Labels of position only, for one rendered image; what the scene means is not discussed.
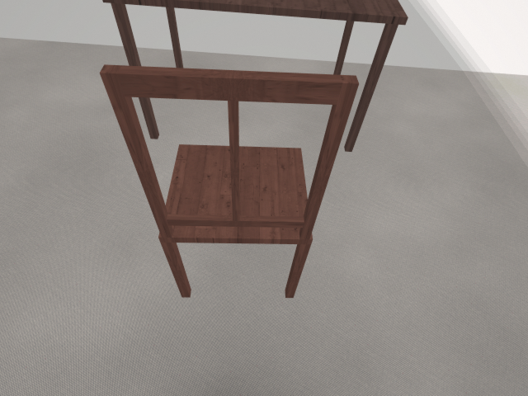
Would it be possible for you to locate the chair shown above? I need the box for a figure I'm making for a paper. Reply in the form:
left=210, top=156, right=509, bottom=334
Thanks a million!
left=100, top=64, right=359, bottom=298

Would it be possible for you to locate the table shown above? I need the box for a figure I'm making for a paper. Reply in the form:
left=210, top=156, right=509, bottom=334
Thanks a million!
left=102, top=0, right=408, bottom=152

